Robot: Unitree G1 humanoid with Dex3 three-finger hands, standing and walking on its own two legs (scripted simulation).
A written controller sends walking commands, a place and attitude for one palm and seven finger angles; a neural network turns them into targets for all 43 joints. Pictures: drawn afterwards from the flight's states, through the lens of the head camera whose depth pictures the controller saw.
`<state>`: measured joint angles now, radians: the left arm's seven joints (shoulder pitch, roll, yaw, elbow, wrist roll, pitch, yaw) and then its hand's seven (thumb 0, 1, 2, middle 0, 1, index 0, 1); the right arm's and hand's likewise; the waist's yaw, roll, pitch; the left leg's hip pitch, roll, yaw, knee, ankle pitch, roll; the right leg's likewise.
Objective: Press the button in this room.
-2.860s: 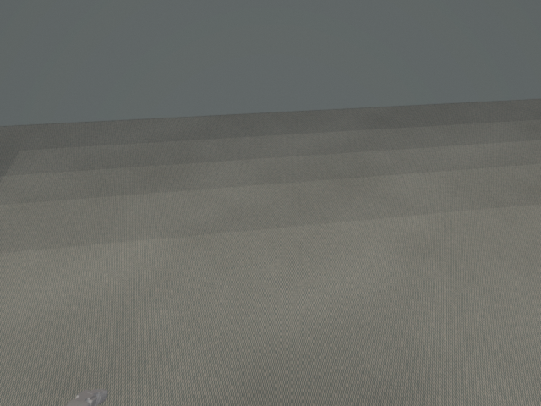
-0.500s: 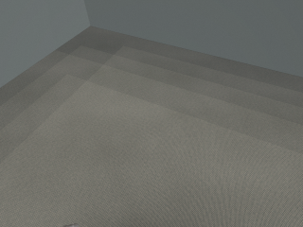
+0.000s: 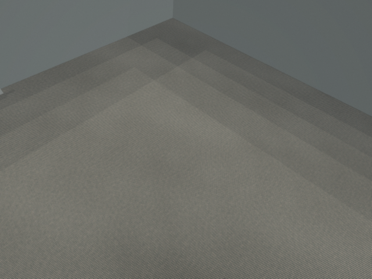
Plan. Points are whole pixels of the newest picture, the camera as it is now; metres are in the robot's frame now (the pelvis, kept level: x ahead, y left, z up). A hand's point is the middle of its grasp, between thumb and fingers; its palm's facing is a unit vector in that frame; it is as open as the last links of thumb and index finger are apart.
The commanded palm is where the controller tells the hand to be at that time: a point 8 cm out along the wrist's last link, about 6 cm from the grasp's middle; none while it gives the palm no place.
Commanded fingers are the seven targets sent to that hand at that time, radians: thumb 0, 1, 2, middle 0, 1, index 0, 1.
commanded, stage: turn or walk to find it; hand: left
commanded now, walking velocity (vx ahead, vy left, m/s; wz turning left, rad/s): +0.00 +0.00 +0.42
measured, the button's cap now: out of the picture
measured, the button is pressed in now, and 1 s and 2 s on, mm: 0 0 0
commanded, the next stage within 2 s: none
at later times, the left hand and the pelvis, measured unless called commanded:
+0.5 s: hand out of the picture +0.02 +0.18 -0.14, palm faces +0.23 -0.94 -0.25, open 7.3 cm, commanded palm none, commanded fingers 0.00 0.90 0.90 -0.20 -0.30 -0.20 -0.30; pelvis -0.02 -0.02 +0.01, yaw +13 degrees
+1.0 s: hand out of the picture -0.08 +0.24 -0.15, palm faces +0.43 -0.87 -0.23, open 7.3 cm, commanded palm none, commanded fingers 0.00 0.90 0.90 -0.20 -0.30 -0.20 -0.30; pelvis -0.06 +0.02 +0.02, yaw +25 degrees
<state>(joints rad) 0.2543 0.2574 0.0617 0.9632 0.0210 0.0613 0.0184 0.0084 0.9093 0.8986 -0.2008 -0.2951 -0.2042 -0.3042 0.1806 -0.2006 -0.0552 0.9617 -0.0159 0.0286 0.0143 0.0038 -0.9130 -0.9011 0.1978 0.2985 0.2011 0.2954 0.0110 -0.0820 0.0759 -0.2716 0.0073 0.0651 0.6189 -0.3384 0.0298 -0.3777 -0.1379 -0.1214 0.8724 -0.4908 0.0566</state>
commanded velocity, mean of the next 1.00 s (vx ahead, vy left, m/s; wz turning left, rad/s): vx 0.00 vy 0.00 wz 0.42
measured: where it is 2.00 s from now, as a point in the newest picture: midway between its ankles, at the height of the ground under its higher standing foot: outside the picture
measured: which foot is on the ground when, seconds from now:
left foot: down 0.00-0.34, up 0.36-0.70, down 0.72-1.00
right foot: up 0.00-0.32, down 0.34-0.72, up 0.74-1.00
